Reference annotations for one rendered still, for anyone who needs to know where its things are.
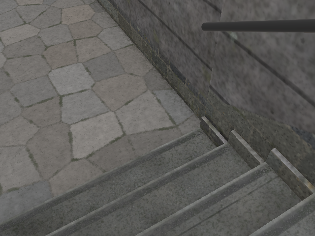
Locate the stairs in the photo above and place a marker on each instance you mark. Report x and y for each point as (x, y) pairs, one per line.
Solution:
(186, 187)

